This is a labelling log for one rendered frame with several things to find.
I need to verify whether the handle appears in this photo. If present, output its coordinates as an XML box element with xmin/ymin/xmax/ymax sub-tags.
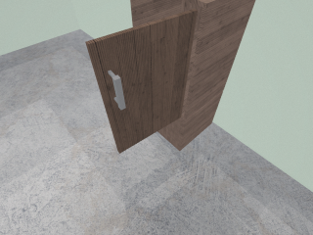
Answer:
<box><xmin>108</xmin><ymin>70</ymin><xmax>126</xmax><ymax>110</ymax></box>

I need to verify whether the cupboard door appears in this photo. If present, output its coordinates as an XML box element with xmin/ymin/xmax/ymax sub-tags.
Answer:
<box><xmin>85</xmin><ymin>9</ymin><xmax>198</xmax><ymax>153</ymax></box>

